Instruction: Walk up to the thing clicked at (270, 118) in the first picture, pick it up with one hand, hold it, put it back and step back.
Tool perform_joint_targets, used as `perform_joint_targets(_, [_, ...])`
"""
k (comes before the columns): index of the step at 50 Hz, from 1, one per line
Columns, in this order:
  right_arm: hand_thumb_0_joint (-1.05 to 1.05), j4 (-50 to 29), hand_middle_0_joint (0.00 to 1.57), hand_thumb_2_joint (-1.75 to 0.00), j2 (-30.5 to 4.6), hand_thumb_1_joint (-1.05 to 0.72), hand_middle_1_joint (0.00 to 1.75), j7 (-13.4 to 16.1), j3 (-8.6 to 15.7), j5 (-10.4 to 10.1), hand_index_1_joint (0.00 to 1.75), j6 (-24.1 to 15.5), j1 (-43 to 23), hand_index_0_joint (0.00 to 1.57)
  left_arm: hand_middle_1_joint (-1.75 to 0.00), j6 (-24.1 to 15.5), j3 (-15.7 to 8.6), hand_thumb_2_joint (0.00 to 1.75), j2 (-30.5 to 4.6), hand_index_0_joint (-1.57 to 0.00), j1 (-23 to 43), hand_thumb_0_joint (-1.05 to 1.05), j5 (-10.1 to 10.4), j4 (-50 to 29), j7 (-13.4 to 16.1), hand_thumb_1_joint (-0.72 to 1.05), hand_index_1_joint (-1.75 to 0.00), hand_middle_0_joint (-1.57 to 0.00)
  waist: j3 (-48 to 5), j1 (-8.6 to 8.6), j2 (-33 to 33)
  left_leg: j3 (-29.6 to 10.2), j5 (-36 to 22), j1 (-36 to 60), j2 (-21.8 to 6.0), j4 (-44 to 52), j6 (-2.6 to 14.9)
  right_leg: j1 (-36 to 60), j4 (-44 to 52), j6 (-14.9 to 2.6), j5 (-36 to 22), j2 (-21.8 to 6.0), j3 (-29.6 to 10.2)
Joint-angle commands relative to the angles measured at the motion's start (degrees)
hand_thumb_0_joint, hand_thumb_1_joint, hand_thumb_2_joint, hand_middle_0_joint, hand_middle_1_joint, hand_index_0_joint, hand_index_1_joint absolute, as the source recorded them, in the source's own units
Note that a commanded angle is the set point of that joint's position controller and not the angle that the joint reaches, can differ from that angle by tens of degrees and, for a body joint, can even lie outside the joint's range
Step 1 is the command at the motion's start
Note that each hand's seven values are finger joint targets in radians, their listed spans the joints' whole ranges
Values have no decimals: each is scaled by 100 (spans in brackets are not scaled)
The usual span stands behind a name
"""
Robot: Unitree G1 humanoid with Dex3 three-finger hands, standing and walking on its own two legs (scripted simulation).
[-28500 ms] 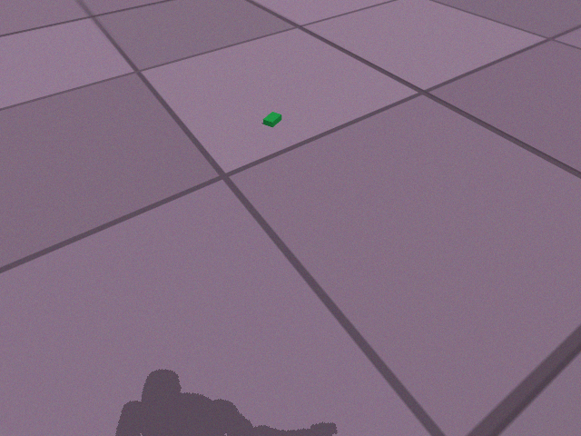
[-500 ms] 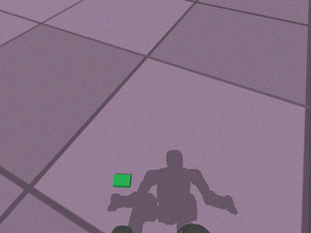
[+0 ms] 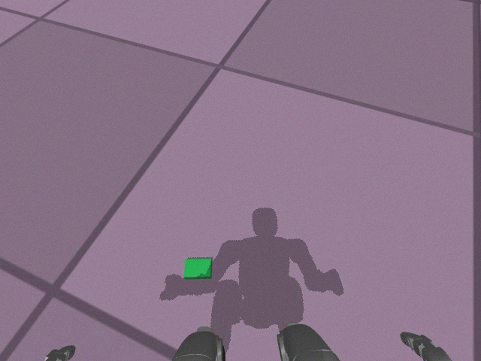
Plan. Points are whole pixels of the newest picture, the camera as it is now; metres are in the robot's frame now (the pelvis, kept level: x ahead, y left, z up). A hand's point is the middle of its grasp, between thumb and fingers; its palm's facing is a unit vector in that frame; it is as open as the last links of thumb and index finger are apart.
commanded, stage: walk up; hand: left
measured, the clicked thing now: (198, 269) +0.48 +0.19 -0.72
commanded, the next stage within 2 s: stand in 1.42 s
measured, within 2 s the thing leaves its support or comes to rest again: neither
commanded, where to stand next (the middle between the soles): +0.09 -0.05 m, yaw +0 degrees
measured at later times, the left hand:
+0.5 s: hand out of the picture +0.07 +0.26 -0.13, palm faces -0.06 -0.93 -0.37, open 7.4 cm
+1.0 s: hand out of the picture +0.08 +0.27 -0.12, palm faces +0.03 -0.91 -0.42, open 7.4 cm
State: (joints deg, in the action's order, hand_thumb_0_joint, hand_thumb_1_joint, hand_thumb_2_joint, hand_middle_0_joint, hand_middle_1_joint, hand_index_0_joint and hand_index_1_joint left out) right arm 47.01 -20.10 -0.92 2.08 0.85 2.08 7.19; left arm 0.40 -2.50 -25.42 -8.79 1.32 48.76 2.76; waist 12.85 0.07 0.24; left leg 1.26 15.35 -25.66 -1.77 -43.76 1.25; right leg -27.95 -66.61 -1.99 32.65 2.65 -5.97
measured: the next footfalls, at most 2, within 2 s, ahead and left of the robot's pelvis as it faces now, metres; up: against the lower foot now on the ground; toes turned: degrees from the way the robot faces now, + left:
right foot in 0.14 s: +0.07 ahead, -0.14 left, +0.00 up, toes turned +0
left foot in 0.96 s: +0.07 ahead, +0.13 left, +0.00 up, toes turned +1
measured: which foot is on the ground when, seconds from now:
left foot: down 0.00-0.64, up 0.66-0.94, down 0.96-1.00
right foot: up 0.00-0.12, down 0.14-1.00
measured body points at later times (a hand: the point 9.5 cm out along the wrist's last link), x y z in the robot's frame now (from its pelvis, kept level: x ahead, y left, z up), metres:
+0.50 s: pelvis +0.00 -0.01 +0.01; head +0.01 -0.01 +0.46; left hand +0.08 +0.30 -0.10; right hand +0.03 -0.33 -0.10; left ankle +0.05 +0.12 -0.71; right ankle -0.02 -0.12 -0.69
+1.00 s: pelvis +0.02 -0.01 +0.01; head +0.05 -0.02 +0.46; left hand +0.08 +0.32 -0.10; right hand +0.11 -0.33 -0.11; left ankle +0.04 +0.13 -0.71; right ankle +0.02 -0.15 -0.71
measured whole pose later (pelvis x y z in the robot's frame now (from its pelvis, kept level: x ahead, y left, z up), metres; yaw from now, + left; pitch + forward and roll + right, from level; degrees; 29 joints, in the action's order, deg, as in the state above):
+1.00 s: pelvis +0.02 -0.01 +0.01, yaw +2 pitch -2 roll +2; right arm 56.0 -22.6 -0.8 2.5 0.8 -0.5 9.8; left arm -1.6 -2.1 -23.1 -10.4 0.1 54.8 0.4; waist 6.8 -0.9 -1.1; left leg -0.1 15.9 -15.8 0.7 -34.1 -0.9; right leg -16.8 -41.4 0.8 21.6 -6.3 2.0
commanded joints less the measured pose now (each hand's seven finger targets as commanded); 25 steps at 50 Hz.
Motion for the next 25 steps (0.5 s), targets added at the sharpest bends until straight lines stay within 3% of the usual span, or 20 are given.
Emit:
perform_joint_targets(1, [0, -381, 20, -90, -1689, -90, 30, 135, 515, 39, 30, -206, 157, 20, -30, -99, -324, 90, -961, -20, -964, 0, -92, -19, -25, 90, -30, -20, -1683, -21, 869, -1639, 460, 1297, -1173, 1695, 1073, -18, 557, 15, -235, -166, 233])
perform_joint_targets(4, [0, -336, 20, -90, -1780, -90, 30, 90, 525, 119, 30, -224, 350, 20, -30, -190, -359, 90, -939, -20, -836, 0, -221, 0, -129, 90, -30, -20, -1718, 154, 965, -1828, 1519, 1204, -1326, 1845, 1164, 531, 1891, 114, 264, -230, 603])
perform_joint_targets(5, [0, -311, 20, -90, -1776, -90, 30, 79, 500, 130, 30, -209, 296, 20, -30, -203, -383, 90, -903, -20, -969, 0, -254, 94, -150, 90, -30, -20, -1616, 71, 921, -1777, 1718, 857, -1311, 1875, 1107, 981, 2542, 71, 170, -195, 667])
perform_joint_targets(7, [0, -243, 20, -90, -1592, -90, 30, 74, 390, 61, 30, -185, 217, 20, -30, -271, -441, 90, -884, -20, -1277, 0, -363, 300, -152, 90, -30, -20, -1413, -200, 605, -1235, 1255, 32, -994, 1249, 682, 2034, 4053, -148, -704, -188, 518])
perform_joint_targets(8, [0, -271, 20, -90, -1263, -90, 30, 74, 282, 23, 30, -206, 263, 20, -30, -310, -536, 90, -1113, -20, -1266, 0, -447, 267, -136, 90, -30, -20, -1304, -215, -248, -823, 1101, -741, -616, 349, 320, 2361, 4508, -415, -112, -816, -827])
perform_joint_targets(9, [0, -312, 20, -90, -944, -90, 30, 80, 161, 10, 30, -248, 142, 20, -30, -330, -594, 90, -1441, -20, -823, 0, -444, 71, -133, 90, -30, -20, -794, -208, -1038, -97, 1395, -1538, 153, -300, -50, 1853, 5051, -904, 911, -1961, -2737])
perform_joint_targets(10, [0, -223, 20, -90, -1437, -90, 30, 166, 316, 40, 30, -281, -204, 20, -30, -314, -595, 90, -1738, -20, -426, 0, -427, -72, -144, 90, -30, -20, -441, -359, -761, -702, 1483, -704, -46, -677, -22, 480, 5152, -1339, 1154, -2421, -2973])
perform_joint_targets(11, [0, -37, 20, -90, -1590, -90, 30, 136, 397, -10, 30, -339, -21, 20, -30, -307, -504, 90, -1516, -20, -29, 0, -395, -138, -179, 90, -30, -20, -211, -85, -623, -617, 1236, 144, -137, -711, -28, -187, 5009, -1246, 851, -2252, -2397])
perform_joint_targets(12, [0, 70, 20, -90, -1467, -90, 30, 83, 345, -52, 30, -378, 103, 20, -30, -347, -423, 90, -1139, -20, 69, 0, -318, -118, -196, 90, -30, -20, -123, 52, -329, -569, 981, 124, -86, -293, -28, 215, 4787, -916, -52, -1734, -1461])
perform_joint_targets(13, [0, 147, 20, -90, -1301, -90, 30, 68, 289, -86, 30, -424, 186, 20, -30, -387, -376, 90, -1041, -20, -37, 0, -314, -83, -187, 90, -30, -20, -333, 74, -500, -369, 631, 120, 26, 27, -15, 791, 4575, -718, -1254, -1426, -964])
perform_joint_targets(14, [0, 224, 20, -90, -1166, -90, 30, 66, 231, -87, 30, -457, 333, 20, -30, -398, -377, 90, -995, -20, -85, 0, -306, -12, -202, 90, -30, -20, -569, 121, -748, -185, 260, 303, 71, 291, 28, 1025, 4486, -647, -1995, -1361, -686])
perform_joint_targets(15, [0, 294, 20, -90, -1184, -90, 30, 65, 225, -68, 30, -491, 444, 20, -30, -397, -387, 90, -1080, -20, -99, 0, -286, -13, -242, 90, -30, -20, -716, 97, -833, -30, 38, 865, 108, 568, 14, 769, 4335, -640, -2090, -1335, -576])
perform_joint_targets(17, [0, 424, 20, -90, -1297, -90, 30, 96, 270, -47, 30, -577, 716, 20, -30, -307, -352, 90, -1066, -20, -107, 0, -263, -51, -324, 90, -30, -20, -907, 141, -786, 68, -51, 1609, 311, 1330, 21, 591, 3894, -518, -2019, -1151, -332])
perform_joint_targets(18, [0, 452, 20, -90, -1423, -90, 30, 118, 320, -15, 30, -616, 801, 20, -30, -264, -313, 90, -954, -20, -151, 0, -245, -50, -342, 90, -30, -20, -949, 169, -678, -201, 41, 1892, 228, 1392, 102, 355, 3635, -437, -1738, -1053, -200])
perform_joint_targets(19, [0, 482, 20, -90, -1605, -90, 30, 143, 384, 19, 30, -665, 1010, 20, -30, -243, -264, 90, -779, -20, -184, 0, -231, -114, -352, 90, -30, -20, -1122, 246, -165, -1100, 547, 2328, -277, 1861, 307, -14, 2959, -315, -1523, -858, -1])
perform_joint_targets(20, [0, 479, 20, -90, -2034, -90, 30, 140, 484, 48, 30, -688, 1128, 20, -30, -212, -238, 90, -627, -20, -307, 0, -190, -87, -358, 90, -30, -20, -1144, 206, 676, -2869, 1494, 2375, -1324, 2431, 920, -616, 2066, -75, -511, -278, 491])
perform_joint_targets(21, [0, 447, 20, -90, -2276, -90, 30, 120, 571, 21, 30, -667, 1184, 20, -30, -194, -370, 90, -966, -20, -391, 0, -224, 40, -305, 90, -30, -20, -1113, 214, 676, -3599, 1827, 1974, -1906, 2743, 1458, -371, 1531, -45, 87, -366, 476])
perform_joint_targets(22, [0, 390, 20, -90, -2268, -90, 30, 126, 577, 48, 30, -655, 1056, 20, -30, -199, -394, 90, -1083, -20, -459, 0, -249, 76, -299, 90, -30, -20, -995, 164, 587, -3689, 1730, 1687, -2004, 2804, 1609, -289, 1399, -59, 228, -528, 258])
perform_joint_targets(23, [0, 346, 20, -90, -2162, -90, 30, 133, 526, 73, 30, -650, 971, 20, -30, -226, -405, 90, -1040, -20, -456, 0, -256, 63, -315, 90, -30, -20, -977, 135, 552, -3312, 1358, 1576, -1846, 2713, 1554, -225, 1474, -65, 329, -537, 207])
perform_joint_targets(25, [0, 253, 20, -90, -2072, -90, 30, 114, 493, 76, 30, -644, 817, 20, -30, -257, -417, 90, -971, -20, -718, 0, -241, 114, -370, 90, -30, -20, -947, 4, 845, -2687, 1540, 1092, -1526, 2658, 1317, 168, 1721, -86, 11, -604, 311])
